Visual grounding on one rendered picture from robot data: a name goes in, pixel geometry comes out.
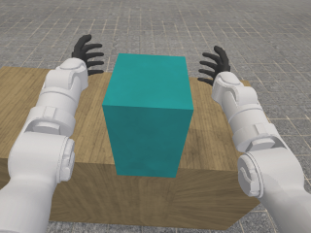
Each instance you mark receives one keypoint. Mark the robot left upper arm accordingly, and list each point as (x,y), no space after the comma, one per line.
(39,163)

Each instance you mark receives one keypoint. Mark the pedestal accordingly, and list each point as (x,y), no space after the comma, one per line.
(205,194)

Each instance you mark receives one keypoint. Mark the right robot hand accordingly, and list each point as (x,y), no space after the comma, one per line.
(221,66)

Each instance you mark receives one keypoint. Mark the right robot forearm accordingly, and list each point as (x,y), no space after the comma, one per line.
(250,127)

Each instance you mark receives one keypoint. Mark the left robot hand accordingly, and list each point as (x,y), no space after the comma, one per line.
(80,50)

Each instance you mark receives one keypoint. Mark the carton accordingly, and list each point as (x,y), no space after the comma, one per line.
(148,108)

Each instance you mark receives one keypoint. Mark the left robot forearm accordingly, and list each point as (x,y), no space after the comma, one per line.
(57,103)

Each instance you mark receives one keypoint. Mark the robot right upper arm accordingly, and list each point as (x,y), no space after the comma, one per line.
(275,178)

